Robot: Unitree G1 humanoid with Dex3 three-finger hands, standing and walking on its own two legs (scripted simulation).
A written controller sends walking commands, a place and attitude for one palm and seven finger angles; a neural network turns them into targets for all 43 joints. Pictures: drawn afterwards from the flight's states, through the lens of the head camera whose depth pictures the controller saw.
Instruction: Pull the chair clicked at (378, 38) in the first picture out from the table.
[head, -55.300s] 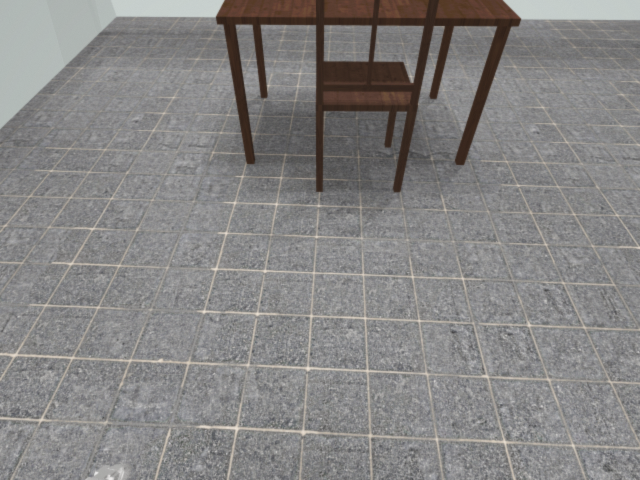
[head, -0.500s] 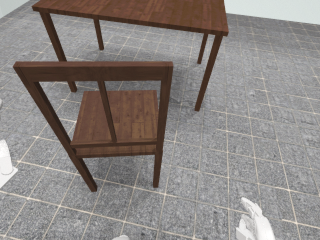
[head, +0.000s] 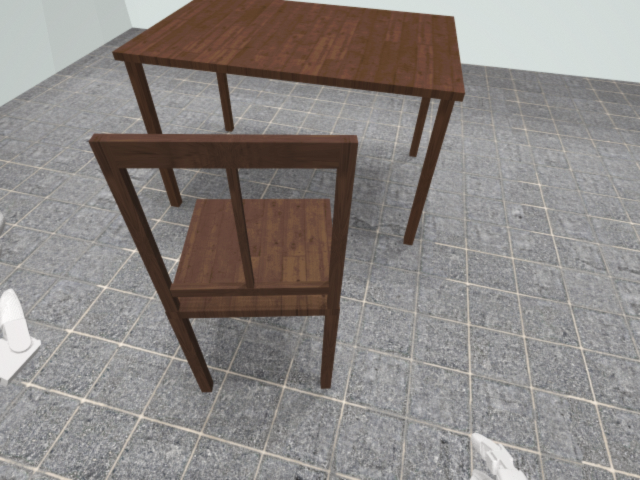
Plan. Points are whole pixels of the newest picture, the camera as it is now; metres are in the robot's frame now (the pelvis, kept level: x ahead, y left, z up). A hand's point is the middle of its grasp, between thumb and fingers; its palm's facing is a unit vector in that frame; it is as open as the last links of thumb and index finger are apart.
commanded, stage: stop stepping back and stand still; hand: left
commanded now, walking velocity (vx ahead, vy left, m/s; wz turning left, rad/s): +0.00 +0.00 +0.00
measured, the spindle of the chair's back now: (242, 234) +0.56 +0.18 -0.06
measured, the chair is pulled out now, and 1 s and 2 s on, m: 0.55 0.55 0.55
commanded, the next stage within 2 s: let the arm hang, fingers relaxed in 0.06 s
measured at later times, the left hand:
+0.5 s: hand out of the picture +0.07 +0.16 -0.17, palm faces +0.09 -0.98 -0.15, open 6.8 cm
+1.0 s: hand out of the picture -0.02 +0.14 -0.17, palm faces +0.07 -0.98 -0.18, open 7.4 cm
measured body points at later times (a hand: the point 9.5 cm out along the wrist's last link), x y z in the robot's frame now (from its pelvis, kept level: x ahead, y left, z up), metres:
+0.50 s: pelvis +0.00 -0.02 +0.00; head +0.03 +0.01 +0.45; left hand +0.07 +0.21 -0.16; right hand +0.04 -0.25 -0.14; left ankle +0.01 +0.10 -0.74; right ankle +0.03 -0.12 -0.74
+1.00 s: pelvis +0.00 -0.02 +0.00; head +0.01 -0.02 +0.45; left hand -0.02 +0.19 -0.16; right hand -0.02 -0.22 -0.16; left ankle +0.01 +0.10 -0.74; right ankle +0.03 -0.12 -0.74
